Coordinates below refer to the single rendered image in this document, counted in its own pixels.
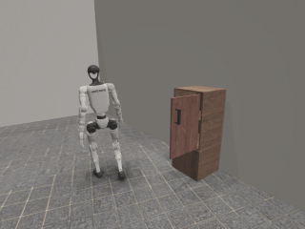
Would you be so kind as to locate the robot right shin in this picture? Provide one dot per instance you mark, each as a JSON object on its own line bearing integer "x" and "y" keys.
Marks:
{"x": 118, "y": 157}

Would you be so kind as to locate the left robot forearm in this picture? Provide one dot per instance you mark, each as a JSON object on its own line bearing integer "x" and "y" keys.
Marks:
{"x": 81, "y": 120}

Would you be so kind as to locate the robot right hand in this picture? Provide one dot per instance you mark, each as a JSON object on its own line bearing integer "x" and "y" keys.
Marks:
{"x": 119, "y": 122}

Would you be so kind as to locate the right robot forearm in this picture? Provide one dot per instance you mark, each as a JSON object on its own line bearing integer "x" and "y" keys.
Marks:
{"x": 118, "y": 110}

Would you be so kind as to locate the robot head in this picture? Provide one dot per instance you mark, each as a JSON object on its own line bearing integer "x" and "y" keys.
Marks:
{"x": 94, "y": 69}

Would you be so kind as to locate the right robot upper arm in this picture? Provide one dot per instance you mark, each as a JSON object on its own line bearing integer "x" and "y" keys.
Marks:
{"x": 113, "y": 94}

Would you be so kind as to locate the handle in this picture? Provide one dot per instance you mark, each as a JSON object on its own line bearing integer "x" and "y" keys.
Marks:
{"x": 178, "y": 116}

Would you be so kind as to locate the robot left hand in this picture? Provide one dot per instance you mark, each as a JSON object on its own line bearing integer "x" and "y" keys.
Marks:
{"x": 80, "y": 138}

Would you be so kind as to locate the left robot upper arm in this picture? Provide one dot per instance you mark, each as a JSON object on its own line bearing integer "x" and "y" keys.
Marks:
{"x": 82, "y": 98}

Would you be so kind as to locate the cupboard door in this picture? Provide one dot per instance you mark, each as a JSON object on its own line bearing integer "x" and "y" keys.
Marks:
{"x": 183, "y": 137}

